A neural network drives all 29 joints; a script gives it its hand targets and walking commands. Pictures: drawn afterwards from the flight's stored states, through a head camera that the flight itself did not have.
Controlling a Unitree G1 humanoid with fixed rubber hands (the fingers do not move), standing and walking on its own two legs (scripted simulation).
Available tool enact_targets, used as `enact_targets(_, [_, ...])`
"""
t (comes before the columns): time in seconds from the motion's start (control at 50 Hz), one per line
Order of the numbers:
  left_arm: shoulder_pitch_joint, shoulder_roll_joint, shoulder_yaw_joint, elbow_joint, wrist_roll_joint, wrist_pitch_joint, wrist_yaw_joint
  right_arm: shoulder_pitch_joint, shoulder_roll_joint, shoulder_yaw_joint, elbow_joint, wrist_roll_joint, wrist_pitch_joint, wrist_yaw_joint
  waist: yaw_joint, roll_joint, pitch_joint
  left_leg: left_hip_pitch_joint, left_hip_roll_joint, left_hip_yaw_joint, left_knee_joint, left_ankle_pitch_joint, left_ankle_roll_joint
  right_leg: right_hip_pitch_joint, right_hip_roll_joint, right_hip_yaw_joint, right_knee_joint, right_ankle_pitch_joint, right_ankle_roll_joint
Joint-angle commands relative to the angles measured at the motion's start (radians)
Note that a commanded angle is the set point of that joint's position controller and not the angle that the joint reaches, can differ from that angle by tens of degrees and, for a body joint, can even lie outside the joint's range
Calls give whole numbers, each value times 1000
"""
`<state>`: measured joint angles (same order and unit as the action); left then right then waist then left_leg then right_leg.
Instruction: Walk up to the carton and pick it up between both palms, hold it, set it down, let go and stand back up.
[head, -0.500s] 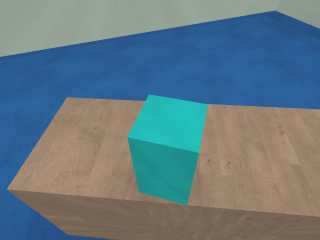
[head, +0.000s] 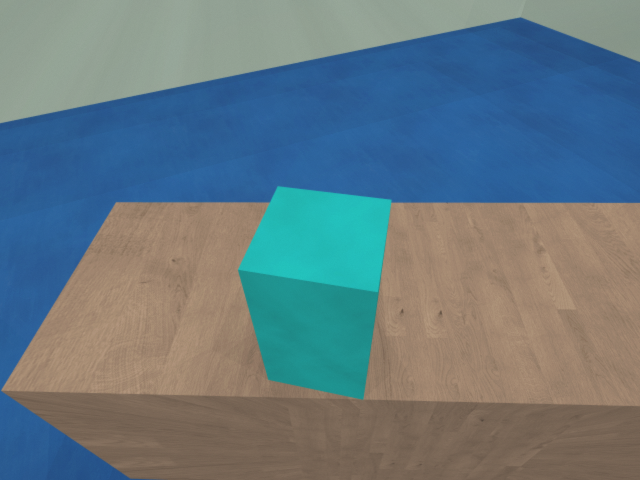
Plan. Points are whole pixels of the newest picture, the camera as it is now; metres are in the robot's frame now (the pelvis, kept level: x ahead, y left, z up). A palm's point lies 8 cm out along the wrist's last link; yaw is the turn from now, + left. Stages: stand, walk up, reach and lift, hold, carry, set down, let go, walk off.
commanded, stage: walk up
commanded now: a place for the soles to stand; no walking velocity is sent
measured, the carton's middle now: (323, 299) +0.41 +0.02 -0.02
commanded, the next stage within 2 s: reach and lift in 0.26 s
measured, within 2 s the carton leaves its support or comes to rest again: neither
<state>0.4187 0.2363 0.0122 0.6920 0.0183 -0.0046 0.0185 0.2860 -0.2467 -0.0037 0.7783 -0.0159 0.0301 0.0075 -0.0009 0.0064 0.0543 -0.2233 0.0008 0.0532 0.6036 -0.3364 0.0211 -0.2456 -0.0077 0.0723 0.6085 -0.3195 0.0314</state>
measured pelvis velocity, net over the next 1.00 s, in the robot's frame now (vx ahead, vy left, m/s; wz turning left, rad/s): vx -0.02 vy -0.01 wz -0.04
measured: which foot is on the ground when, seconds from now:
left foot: down 0.00-1.00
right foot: down 0.00-1.00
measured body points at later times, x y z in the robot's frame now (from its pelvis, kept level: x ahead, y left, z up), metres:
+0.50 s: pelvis -0.03 -0.01 -0.02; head +0.05 +0.00 +0.42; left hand +0.17 +0.24 -0.12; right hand +0.14 -0.26 -0.14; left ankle +0.00 +0.11 -0.73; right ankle +0.01 -0.14 -0.73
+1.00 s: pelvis -0.02 -0.01 +0.01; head +0.00 +0.01 +0.46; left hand +0.16 +0.24 -0.08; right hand +0.12 -0.20 -0.08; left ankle +0.00 +0.11 -0.73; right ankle +0.01 -0.14 -0.73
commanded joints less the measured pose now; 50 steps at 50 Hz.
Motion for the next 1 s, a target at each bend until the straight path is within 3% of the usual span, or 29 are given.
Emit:
enact_targets(0.0, [42,151,49,-86,1,-27,8,4,-149,-41,-86,-1,-28,-8,-3,-22,10,-8,85,-112,-145,63,38,-63,-45,93,-107,116,-72])
enact_targets(0.24, [35,150,45,-92,0,-26,11,18,-159,-39,-90,-1,-28,-8,-6,-19,-15,12,102,-94,-139,91,47,-65,-30,108,-77,160,-68])
enact_targets(0.26, [-661,216,7,-150,-61,130,17,-549,-52,-157,2,-100,-178,30,13,31,24,-277,55,5,-28,-58,-55,-254,-1,-126,52,-147,-86])
enact_targets(0.28, [-585,182,-11,-132,-56,215,48,-423,-115,-188,55,-117,-203,65,-10,35,115,-298,66,-13,-46,-199,-51,-269,-7,-136,74,-201,-93])
enact_targets(0.3, [-594,185,0,-162,-47,255,55,-407,-127,-187,30,-106,-207,78,-8,12,74,-277,75,-13,-46,-204,-46,-255,-12,-151,88,-174,-90])
enact_targets(0.32, [-560,178,1,-151,-50,297,46,-371,-118,-185,24,-92,-202,77,-19,-28,-1,-210,73,-4,11,-133,-53,-256,-24,-148,99,-104,-90])
enact_targets(0.36, [-464,158,36,-257,-30,360,21,-258,-126,-176,-7,-49,-195,59,2,-14,-191,-46,70,9,45,72,-62,-168,-9,-146,79,86,-82])
enact_targets(0.4, [-339,129,65,-340,2,381,-6,-144,-123,-161,2,7,-208,36,-9,-18,-352,135,55,14,101,408,-85,-59,25,-156,64,393,-65])
enact_targets(0.44, [-234,115,82,-389,24,371,-25,-75,-132,-126,-2,57,-237,13,-4,0,-403,252,34,7,101,603,-107,-3,49,-158,16,552,-53])
enact_targets(0.46, [-201,116,90,-384,33,360,-32,-55,-123,-110,-3,67,-245,3,-7,-5,-377,259,21,8,78,604,-103,20,50,-148,-17,569,-51])
enact_targets(0.54, [-247,151,112,-295,37,316,-47,-111,-45,-55,-51,45,-247,-47,-7,-35,-169,156,-23,36,-47,359,-62,76,20,-102,-113,488,-25])
enact_targets(0.6, [-367,192,119,-245,28,298,-58,-164,36,-33,-117,14,-224,-81,12,-42,-10,65,-35,75,-116,148,-34,61,-8,-67,-174,299,-16])
enact_targets(0.64, [-426,196,118,-250,25,287,-61,-169,78,-25,-166,5,-207,-89,24,-9,54,56,-26,91,-153,73,-26,32,-14,-64,-208,158,-25])
enact_targets(0.72, [-461,184,107,-309,9,223,-61,-138,112,-26,-257,6,-207,-86,26,50,2,75,7,93,-186,72,-18,54,1,-81,-212,69,-40])
enact_targets(0.88, [-391,180,55,-312,-79,75,-83,-70,129,-53,-287,-9,-287,-103,-5,24,-90,113,23,70,-192,126,-20,79,13,-89,-215,113,-46])
enact_targets(0.98, [-381,181,29,-277,-107,12,-90,-92,140,-56,-277,-15,-324,-111,5,32,-51,55,36,58,-228,92,-24,120,27,-96,-215,78,-58])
